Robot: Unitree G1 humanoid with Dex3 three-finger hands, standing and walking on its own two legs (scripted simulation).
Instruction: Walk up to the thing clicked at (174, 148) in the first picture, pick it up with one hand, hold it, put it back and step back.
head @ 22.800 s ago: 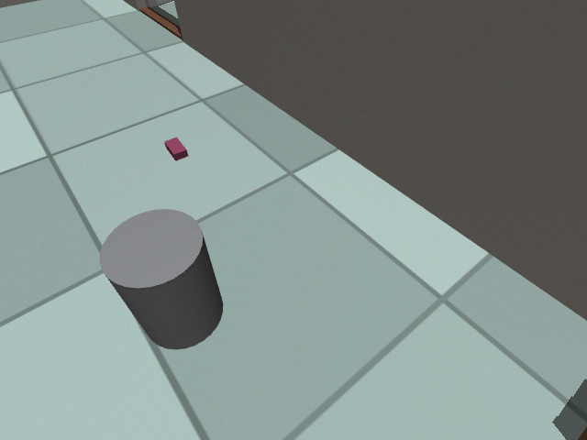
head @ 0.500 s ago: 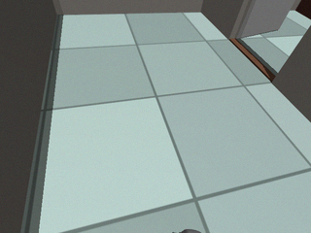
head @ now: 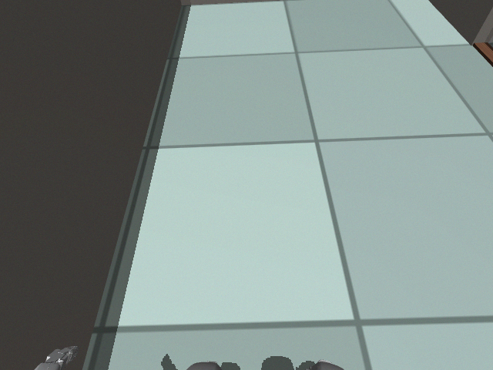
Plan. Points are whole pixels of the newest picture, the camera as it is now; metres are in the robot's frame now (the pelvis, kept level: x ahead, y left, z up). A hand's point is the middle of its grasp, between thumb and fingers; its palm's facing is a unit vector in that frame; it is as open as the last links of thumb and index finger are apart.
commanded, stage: walk up
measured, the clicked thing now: out of the picture +0.01 -0.95 -0.72
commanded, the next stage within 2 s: stand in 0.72 s
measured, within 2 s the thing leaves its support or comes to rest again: neither
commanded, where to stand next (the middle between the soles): +0.07 +0.01 m, yaw +0 degrees
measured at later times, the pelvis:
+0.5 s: pelvis +0.00 +0.01 +0.02, yaw +4 degrees
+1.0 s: pelvis +0.00 +0.01 +0.04, yaw +4 degrees
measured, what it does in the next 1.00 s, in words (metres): steps on the spot: left foot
